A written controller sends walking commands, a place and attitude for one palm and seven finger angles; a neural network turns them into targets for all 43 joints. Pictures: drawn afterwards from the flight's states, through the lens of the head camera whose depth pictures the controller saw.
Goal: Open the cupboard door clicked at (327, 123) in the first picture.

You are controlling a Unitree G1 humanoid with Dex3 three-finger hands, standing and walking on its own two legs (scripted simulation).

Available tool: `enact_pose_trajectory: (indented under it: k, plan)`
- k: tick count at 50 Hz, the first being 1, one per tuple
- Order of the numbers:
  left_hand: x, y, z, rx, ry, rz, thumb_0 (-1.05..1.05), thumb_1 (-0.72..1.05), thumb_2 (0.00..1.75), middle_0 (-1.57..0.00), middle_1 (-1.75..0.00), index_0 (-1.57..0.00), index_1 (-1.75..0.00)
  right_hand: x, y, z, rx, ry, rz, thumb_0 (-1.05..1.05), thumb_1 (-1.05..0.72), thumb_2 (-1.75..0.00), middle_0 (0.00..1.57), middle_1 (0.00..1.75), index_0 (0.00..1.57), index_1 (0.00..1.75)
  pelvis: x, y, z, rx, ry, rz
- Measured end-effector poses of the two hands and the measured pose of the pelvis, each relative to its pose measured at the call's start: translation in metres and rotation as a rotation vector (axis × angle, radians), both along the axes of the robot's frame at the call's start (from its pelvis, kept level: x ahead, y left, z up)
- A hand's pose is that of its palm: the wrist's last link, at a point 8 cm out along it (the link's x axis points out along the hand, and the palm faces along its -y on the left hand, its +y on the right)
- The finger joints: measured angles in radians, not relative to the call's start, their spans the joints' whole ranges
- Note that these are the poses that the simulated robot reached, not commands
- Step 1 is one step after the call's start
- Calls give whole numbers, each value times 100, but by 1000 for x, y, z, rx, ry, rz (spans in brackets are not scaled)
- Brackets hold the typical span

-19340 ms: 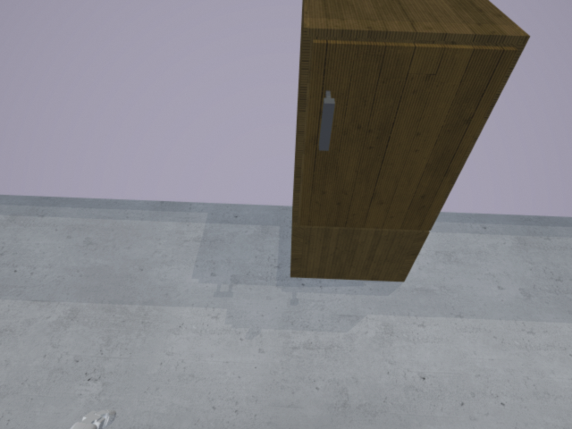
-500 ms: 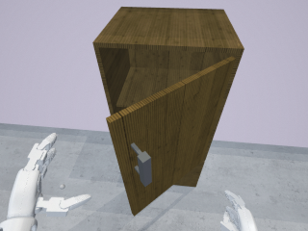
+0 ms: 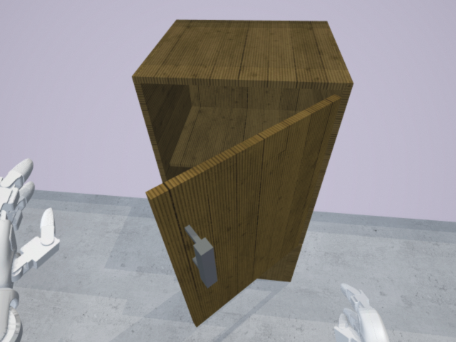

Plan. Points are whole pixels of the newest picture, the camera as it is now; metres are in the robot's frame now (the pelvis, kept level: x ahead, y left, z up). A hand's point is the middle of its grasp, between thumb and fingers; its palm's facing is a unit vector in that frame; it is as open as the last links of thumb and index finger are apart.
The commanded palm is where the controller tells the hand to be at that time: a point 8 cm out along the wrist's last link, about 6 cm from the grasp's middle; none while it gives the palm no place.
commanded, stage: draw the hand back to the body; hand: left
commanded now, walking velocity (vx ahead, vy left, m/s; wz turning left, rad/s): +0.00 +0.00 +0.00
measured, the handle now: (199, 255) +0.27 +0.10 +0.01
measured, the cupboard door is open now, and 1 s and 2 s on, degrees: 44 44 44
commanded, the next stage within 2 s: step back with the hand held close in 0.28 s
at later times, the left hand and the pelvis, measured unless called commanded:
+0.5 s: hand (58, 246) +0.18 +0.25 +0.16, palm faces +0.44 -0.78 -0.44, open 7.4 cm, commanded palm +0.12 +0.29 +0.17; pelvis -0.01 -0.01 +0.00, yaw +1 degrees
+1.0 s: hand out of the picture +0.10 +0.28 +0.15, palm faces +0.40 -0.77 -0.50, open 7.4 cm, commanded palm +0.04 +0.32 +0.17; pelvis -0.10 +0.02 -0.01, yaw +0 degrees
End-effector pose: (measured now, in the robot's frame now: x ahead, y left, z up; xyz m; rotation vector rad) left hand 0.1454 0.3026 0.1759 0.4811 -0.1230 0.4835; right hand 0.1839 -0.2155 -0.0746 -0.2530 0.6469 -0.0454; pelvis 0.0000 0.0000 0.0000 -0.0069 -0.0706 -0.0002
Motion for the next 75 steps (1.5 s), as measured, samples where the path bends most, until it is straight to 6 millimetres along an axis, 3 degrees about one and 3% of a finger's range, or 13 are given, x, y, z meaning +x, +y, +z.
enact_pose_trajectory:
  k: [8,24,32,38,48,62,67,71,75]
  plan:
    - [2,-14,-13,-38,52,-28,1,86,89,-21,-30,-20,-30,-4,-10,-2,1,23,-17,1,-90,-90,21,30,20,30,0,-7,1,2,-2,-4]
    - [-6,-15,0,15,9,-37,2,89,90,-21,-30,-21,-30,-14,-14,-2,12,29,-23,1,-90,-90,21,30,20,30,-12,-12,2,-7,6,10]
    - [-15,-13,-4,70,89,-111,2,89,90,-21,-30,-21,-30,-33,-22,0,-19,70,-95,1,-90,-89,21,30,20,30,-30,-2,1,-8,60,1]
    - [-34,-3,-1,105,89,-137,2,89,90,-22,-30,-21,-31,-57,-20,1,-33,84,-144,1,-90,-90,21,30,20,30,-48,8,-1,-4,63,-7]
    - [-78,16,-4,113,0,-108,1,89,90,-21,-30,-21,-30,-101,-1,4,-38,50,-122,1,-90,-90,21,30,20,30,-91,19,-7,-12,45,-4]
    - [-153,24,-2,170,-124,-72,1,89,90,-22,-30,-21,-31,-154,7,-14,-78,78,-48,1,-90,-89,21,30,20,30,-142,23,-24,-34,26,60]
    - [-163,40,-11,125,-170,-76,1,88,90,-21,-30,-21,-31,-174,15,-14,-111,82,-71,1,-90,-89,21,30,20,30,-163,37,-29,-49,18,48]
    - [-169,54,-5,139,-171,-67,1,88,90,-22,-30,-21,-31,-193,31,-10,-84,75,-76,1,-90,-89,21,30,20,30,-182,40,-22,-98,27,67]
    - [-188,55,9,139,-197,-77,2,89,90,-21,-30,-21,-31,-211,45,0,-45,81,-53,1,-90,-89,21,30,20,30,-196,38,-12,-113,75,50]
